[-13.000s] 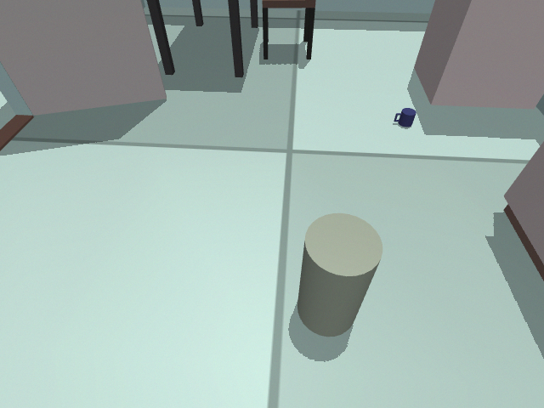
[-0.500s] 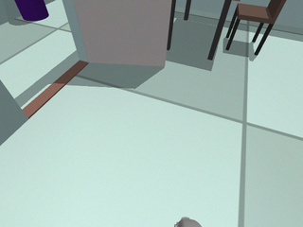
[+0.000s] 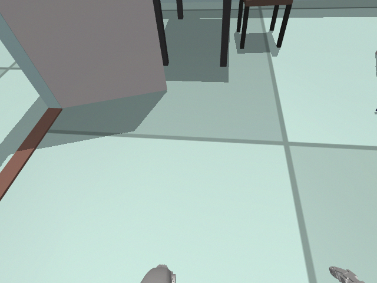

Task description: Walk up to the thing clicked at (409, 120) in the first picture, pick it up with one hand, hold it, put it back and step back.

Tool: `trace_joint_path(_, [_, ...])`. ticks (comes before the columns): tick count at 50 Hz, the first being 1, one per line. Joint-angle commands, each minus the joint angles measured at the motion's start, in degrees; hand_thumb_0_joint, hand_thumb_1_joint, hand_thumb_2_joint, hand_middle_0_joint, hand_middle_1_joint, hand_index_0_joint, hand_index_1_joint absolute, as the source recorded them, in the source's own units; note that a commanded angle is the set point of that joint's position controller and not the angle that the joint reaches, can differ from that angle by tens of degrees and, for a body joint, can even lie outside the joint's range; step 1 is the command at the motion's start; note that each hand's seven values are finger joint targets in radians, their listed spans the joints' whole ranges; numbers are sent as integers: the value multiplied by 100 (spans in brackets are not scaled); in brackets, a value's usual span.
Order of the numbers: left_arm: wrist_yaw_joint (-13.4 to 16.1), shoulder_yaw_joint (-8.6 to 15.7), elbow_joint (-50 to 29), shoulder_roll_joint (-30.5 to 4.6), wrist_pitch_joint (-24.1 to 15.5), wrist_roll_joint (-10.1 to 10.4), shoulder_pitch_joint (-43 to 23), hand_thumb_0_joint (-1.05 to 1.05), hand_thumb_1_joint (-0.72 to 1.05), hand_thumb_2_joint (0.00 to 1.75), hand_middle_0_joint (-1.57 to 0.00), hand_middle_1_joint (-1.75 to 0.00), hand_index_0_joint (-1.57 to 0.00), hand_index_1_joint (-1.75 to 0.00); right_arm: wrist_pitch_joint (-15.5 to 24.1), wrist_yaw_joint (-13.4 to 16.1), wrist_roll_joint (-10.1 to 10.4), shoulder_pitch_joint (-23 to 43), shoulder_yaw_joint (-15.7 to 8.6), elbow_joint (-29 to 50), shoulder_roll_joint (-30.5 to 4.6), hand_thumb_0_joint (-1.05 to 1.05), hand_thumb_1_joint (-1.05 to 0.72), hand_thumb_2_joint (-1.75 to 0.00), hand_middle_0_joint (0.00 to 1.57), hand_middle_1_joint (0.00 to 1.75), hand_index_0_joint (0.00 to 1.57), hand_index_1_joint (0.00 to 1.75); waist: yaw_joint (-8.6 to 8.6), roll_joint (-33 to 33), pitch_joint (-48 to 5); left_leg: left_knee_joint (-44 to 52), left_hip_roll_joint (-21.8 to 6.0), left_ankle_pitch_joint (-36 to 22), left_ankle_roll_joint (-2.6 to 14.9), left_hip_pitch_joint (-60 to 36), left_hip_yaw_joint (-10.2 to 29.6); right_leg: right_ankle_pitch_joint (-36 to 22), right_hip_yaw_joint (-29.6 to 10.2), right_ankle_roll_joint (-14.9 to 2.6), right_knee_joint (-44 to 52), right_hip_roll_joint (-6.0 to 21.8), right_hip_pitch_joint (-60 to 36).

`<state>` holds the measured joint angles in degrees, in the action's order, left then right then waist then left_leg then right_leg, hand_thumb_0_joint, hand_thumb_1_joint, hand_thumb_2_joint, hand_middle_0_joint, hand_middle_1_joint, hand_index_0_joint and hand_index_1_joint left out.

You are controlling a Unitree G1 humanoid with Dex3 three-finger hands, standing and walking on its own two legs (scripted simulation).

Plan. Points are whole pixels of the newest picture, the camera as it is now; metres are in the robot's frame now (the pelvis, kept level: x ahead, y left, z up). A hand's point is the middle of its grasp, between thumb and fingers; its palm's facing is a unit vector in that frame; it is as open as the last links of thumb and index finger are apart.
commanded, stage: walk up
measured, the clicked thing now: out of the picture +1.38 -1.28 -0.72
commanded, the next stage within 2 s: none
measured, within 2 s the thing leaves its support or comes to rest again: neither
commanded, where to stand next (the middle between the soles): +0.14 +0.02 m, yaw -17 degrees
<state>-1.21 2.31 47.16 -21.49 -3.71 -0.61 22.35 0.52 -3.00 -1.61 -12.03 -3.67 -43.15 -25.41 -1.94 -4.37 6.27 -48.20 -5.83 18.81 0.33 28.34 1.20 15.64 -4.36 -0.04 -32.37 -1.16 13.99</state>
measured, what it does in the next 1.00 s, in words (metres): steps on the spot, turning right: left foot, then right foot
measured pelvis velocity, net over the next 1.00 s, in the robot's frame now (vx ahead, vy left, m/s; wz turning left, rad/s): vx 0.04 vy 0.04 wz -0.35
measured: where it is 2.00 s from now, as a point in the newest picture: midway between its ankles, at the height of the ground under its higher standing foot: outside the picture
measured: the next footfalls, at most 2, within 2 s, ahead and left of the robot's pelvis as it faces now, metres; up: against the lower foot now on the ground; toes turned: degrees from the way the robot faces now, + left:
left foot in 0.08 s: +0.17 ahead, +0.16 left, +0.00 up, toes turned +0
right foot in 0.54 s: +0.08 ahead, -0.10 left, +0.00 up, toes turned -18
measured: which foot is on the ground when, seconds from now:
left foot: up 0.00-0.06, down 0.08-0.56, up 0.58-0.78, down 0.80-1.00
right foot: down 0.00-0.10, up 0.12-0.52, down 0.54-1.00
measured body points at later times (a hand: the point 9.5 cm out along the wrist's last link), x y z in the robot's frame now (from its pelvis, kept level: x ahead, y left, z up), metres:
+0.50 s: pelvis +0.06 +0.05 -0.01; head +0.11 +0.05 +0.43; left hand +0.22 +0.36 -0.13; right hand +0.05 -0.29 -0.11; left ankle +0.13 +0.16 -0.73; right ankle +0.05 -0.09 -0.71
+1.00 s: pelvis +0.04 +0.04 -0.01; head +0.05 +0.04 +0.44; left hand +0.23 +0.30 -0.13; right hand +0.00 -0.28 -0.12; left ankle +0.10 +0.17 -0.73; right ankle +0.04 -0.09 -0.73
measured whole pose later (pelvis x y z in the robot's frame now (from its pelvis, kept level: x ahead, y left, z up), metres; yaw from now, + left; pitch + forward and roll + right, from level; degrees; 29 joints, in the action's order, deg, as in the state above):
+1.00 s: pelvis +0.04 +0.04 -0.01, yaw -20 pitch -3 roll +0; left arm -1.0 2.2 53.4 -22.3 -0.6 -0.5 11.2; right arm 1.8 -0.3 -1.3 -13.3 0.1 -54.3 -21.5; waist 0.3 1.5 4.0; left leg -39.0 -4.7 20.3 -2.1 15.1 -2.8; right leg 16.3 -1.8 -0.9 -38.3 -1.1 17.8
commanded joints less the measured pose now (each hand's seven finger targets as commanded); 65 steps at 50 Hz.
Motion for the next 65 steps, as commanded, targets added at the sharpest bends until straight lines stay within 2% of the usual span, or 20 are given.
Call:
trace_joint_path(1, [172, 431, -656, -1707, -70, -16, -415, 0, 90, 90, -20, -30, -20, -30, 198, 133, 43, -232, -366, 254, -731, 0, -90, -90, 20, 30, 20, 30, 237, 1473, -442, 638, 263, -835, -17, -1419, -254, -1886, -857, -1069, 377, 1067, 1212])
trace_joint_path(4, [239, 262, -809, -1176, 76, 85, -406, 0, 90, 90, -20, -30, -20, -30, 284, 224, -25, -835, -482, 74, -1076, 0, -90, -90, 20, 30, 20, 30, 555, 456, -647, 1875, -26, -1042, 308, -2360, 425, -817, -511, -492, -1233, 277, 1780])
trace_joint_path(5, [254, 191, -799, -940, 130, 130, -79, 0, 90, 90, -20, -30, -20, -30, 306, 246, -60, -800, -571, 139, -1492, 0, -90, -90, 20, 30, 20, 30, 471, -756, -822, 2633, -1315, -592, 665, -2448, 1979, 459, -29, -215, -2392, -384, 2163])
trace_joint_path(7, [348, 286, -446, -1455, 257, 81, 402, 0, 90, 90, -20, -30, -20, -30, 279, 244, 87, -103, -594, 269, -1761, 0, -90, -90, 20, 30, 20, 30, 172, -704, -597, 3182, -2167, 531, 1231, -1431, 3004, 1730, -321, -157, -3523, -105, 1710])
trace_joint_path(12, [161, 403, -212, -1452, 308, 80, 160, 0, 90, 90, -20, -30, -20, -30, 313, 300, 68, -69, -450, 176, -1394, 0, -90, -90, 20, 30, 20, 30, 157, -838, -447, 2650, -1039, -674, 906, -1467, 927, 991, -191, -153, -3195, 136, 1714])
trace_joint_path(22, [66, 403, -364, -1237, 368, -8, -388, 0, 90, 90, -20, -30, -20, -30, 236, 360, 74, -279, -420, 326, -1420, 0, -90, -90, 20, 30, 20, 30, 264, -505, -786, 1771, -1523, -3165, 1204, -1684, 207, 921, 538, -113, -1627, 214, 900])
trace_joint_path(26, [76, 511, -142, -1271, 317, -69, 47, 0, 90, 90, -20, -30, -20, -30, 108, 326, 110, 4, -328, 346, -1283, 0, -90, -90, 20, 30, 20, 30, -54, -320, -973, 843, -1173, -1384, 758, -898, -182, 164, 597, -331, -28, -7, -313])
trace_joint_path(28, [126, 659, -375, -1927, 202, -151, -324, 0, 90, 90, -20, -30, -20, -30, 37, 338, 178, -212, -90, 391, -572, 0, -90, -90, 20, 30, 20, 30, 88, 1867, -607, -892, 167, 1245, 84, 819, -721, -289, -2701, -1079, 1017, 1672, -649])
trace_joint_path(29, [143, 642, -460, -2140, 218, -133, -633, 0, 90, 90, -20, -30, -20, -30, -5, 462, 156, 98, -214, 335, -956, 0, -90, -90, 20, 30, 20, 30, -24, 1456, -506, -1307, 46, 1803, 23, 416, -216, -359, -2830, -1760, 1032, 2153, 135])
trace_joint_path(30, [146, 630, -453, -2122, 245, -108, -759, 0, 90, 90, -20, -30, -20, -30, 27, 473, 122, 38, -264, 202, -1118, 0, -90, -90, 20, 30, 20, 30, 25, 1478, -413, -1229, -34, 1768, 21, 22, -116, -375, -2750, -1797, 920, 2091, 590])
trace_joint_path(33, [210, 469, -433, -1625, 195, -99, -1020, 0, 90, 90, -20, -30, -20, -30, 95, 413, 219, -319, -191, -207, -967, 0, -90, -90, 20, 30, 20, 30, 242, 1477, -581, -773, 78, 992, 52, -14, -174, -1554, -1351, -1278, 337, 1217, 50])
trace_joint_path(37, [187, 422, -363, -1600, 204, -115, -857, 0, 90, 90, -20, -30, -20, -30, 160, 410, 135, -184, -109, -328, -887, 0, -90, -90, 20, 30, 20, 30, 61, 1524, -795, 256, 297, 1007, 73, -533, -318, -1515, -1291, -1210, 204, 1019, -7])
trace_joint_path(40, [141, 332, -372, -1388, 274, 8, -1290, 0, 90, 90, -20, -30, -20, -30, 300, 436, 93, -706, -124, -680, -836, 0, -90, -90, 20, 30, 20, 30, 411, 1146, -877, 1961, 428, -185, 128, -1958, -301, -1052, -972, -908, -317, 892, 814])
trace_joint_path(42, [137, 154, -335, -837, 300, 104, -1288, 0, 90, 90, -20, -30, -20, -30, 397, 453, -31, -385, -202, -603, -1418, 0, -90, -90, 20, 30, 20, 30, 306, -477, -678, 3029, -1239, 135, 798, -2003, 2270, 418, -142, -193, -1339, -19, 1717])
trace_joint_path(43, [215, 303, -133, -1355, 324, 36, -1266, 0, 90, 90, -20, -30, -20, -30, 383, 412, 14, 32, -253, -520, -1668, 0, -90, -90, 20, 30, 20, 30, 278, -549, -424, 3060, -1866, 538, 1367, -1226, 2631, 1640, 9, -176, -1778, 151, 1317])
trace_joint_path(44, [194, 303, 13, -1396, 297, 6, -1073, 0, 90, 90, -20, -30, -20, -30, 382, 396, 22, 457, -235, -467, -1572, 0, -90, -90, 20, 30, 20, 30, 35, -397, -331, 2895, -1791, 515, 1465, -960, 2307, 1397, -50, -172, -1588, 361, 896])
trace_joint_path(46, [99, 291, 248, -1215, 193, 3, -960, 0, 90, 90, -20, -30, -20, -30, 366, 356, 28, 582, -47, -500, -1145, 0, -90, -90, 20, 30, 20, 30, -108, -223, -350, 2402, -760, -98, 731, -849, 795, 489, -52, -283, -204, 239, 205])
trace_joint_path(49, [105, 348, 346, -1371, 116, -16, -1219, 0, 90, 90, -20, -30, -20, -30, 327, 331, 112, 336, 49, -669, -923, 0, -90, -90, 20, 30, 20, 30, 41, 51, -514, 1716, -126, -591, 175, -530, 75, -813, -653, -523, 371, 587, -530])
trace_joint_path(53, [57, 214, 444, -1315, 171, 7, -1672, 0, 90, 90, -20, -30, -20, -30, 238, 299, 80, 214, 11, -945, -927, 0, -90, -90, 20, 30, 20, 30, 265, 205, -237, 2205, -4, 875, 255, -1506, 164, 1645, -926, -488, 999, 709, 953])
trace_joint_path(65, [97, 107, 1003, -1137, 148, 80, -1943, 0, 90, 90, -20, -30, -20, -30, 271, 315, 131, 408, 126, -1438, -859, 0, -90, -90, 20, 30, 20, 30, 207, 812, -750, 2510, -139, -972, 170, -2019, -54, -824, -572, -302, 1141, 728, -90])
